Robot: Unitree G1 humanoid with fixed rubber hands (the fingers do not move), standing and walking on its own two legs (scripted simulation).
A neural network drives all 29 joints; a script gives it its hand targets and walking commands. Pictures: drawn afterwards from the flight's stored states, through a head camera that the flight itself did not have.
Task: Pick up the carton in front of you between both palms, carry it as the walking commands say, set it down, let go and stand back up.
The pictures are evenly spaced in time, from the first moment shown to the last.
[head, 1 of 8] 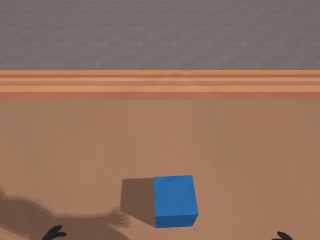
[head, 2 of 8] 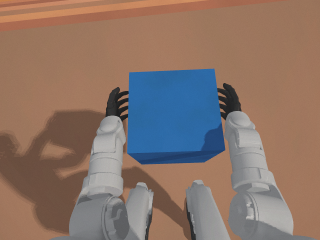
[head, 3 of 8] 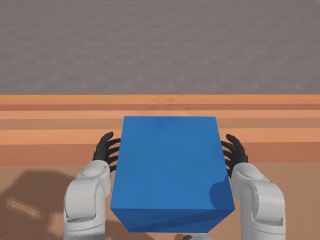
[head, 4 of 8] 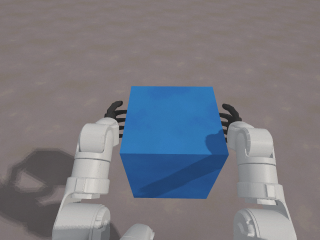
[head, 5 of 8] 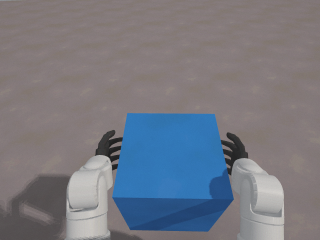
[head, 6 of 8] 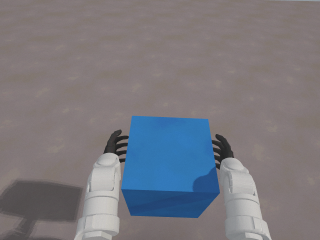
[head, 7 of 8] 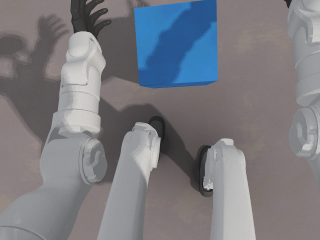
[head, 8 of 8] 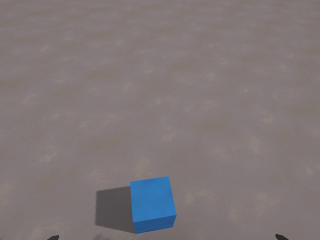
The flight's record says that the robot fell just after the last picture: no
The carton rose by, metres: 0.69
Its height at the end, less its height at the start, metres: -1.26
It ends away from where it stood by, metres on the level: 5.86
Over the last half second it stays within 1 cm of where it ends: yes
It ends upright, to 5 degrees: yes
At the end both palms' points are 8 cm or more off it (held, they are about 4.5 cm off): yes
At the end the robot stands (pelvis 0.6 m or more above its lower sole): yes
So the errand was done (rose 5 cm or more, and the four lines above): yes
